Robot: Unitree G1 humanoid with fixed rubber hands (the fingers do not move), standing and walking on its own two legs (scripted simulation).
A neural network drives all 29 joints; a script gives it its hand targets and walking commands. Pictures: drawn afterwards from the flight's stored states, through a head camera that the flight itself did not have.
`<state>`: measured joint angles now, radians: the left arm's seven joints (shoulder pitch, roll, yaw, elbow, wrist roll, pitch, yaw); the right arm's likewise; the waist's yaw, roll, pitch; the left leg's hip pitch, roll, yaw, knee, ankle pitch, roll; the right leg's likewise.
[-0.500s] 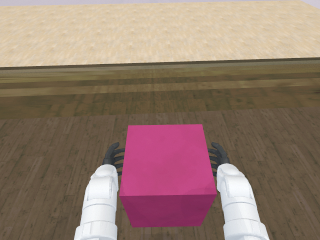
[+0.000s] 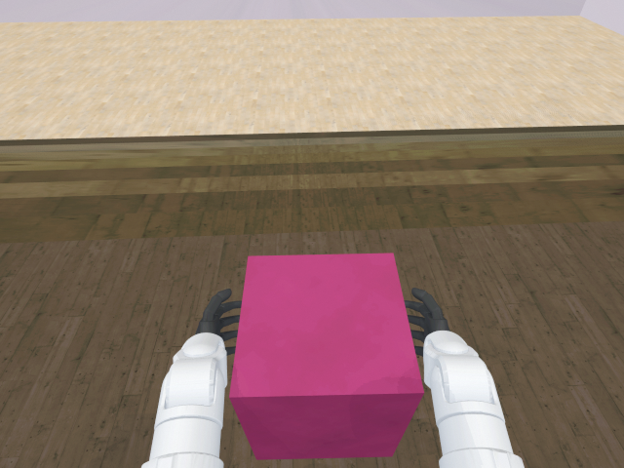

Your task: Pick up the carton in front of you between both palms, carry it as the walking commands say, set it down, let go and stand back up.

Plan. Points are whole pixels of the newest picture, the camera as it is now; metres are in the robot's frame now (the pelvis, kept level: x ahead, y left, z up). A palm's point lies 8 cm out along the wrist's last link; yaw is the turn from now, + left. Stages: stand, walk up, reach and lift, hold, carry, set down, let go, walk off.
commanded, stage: reach and lift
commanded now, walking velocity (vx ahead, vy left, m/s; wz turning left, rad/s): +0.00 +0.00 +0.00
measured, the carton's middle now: (322, 359) +0.30 +0.00 -0.05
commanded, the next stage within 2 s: hold in 0.10 s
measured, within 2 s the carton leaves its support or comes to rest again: neither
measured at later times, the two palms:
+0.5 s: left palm (205, 346) +0.27 +0.15 +0.05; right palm (441, 344) +0.27 -0.15 +0.04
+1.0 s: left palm (206, 340) +0.28 +0.15 +0.05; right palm (439, 338) +0.28 -0.15 +0.05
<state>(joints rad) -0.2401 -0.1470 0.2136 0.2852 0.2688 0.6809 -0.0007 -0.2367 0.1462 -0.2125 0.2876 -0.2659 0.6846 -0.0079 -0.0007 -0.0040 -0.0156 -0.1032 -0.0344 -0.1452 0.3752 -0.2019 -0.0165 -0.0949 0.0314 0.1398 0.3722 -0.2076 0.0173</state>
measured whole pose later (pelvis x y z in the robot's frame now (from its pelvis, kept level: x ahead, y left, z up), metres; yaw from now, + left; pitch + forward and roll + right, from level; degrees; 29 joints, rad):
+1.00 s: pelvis +0.00 +0.00 +0.00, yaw +0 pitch -6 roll +0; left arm -0.25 -0.15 0.21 0.23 0.28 0.76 -0.01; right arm -0.25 0.15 -0.21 0.23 -0.27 0.77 0.00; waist 0.00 0.00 0.00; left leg -0.05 -0.03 -0.14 0.36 -0.19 -0.02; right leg -0.05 0.03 0.13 0.35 -0.20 0.02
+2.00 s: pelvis +0.14 +0.00 -0.01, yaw +1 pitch +6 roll +0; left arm -0.06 -0.13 0.04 -0.37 0.08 1.18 0.11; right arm -0.04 0.13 -0.10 -0.41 -0.06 1.20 -0.12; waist -0.01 -0.02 -0.18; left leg -0.41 0.04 0.09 0.86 -0.50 0.00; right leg -0.24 -0.03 -0.17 0.44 -0.30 -0.03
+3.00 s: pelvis +0.77 +0.01 +0.00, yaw +1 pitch +4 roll +1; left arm 0.02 -0.13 0.03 -0.53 0.06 1.17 0.11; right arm 0.04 0.13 -0.04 -0.55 -0.08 1.17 -0.12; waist 0.02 -0.01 -0.09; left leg -0.58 0.09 0.17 0.59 -0.11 0.01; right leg 0.00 -0.04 -0.22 0.27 -0.34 -0.01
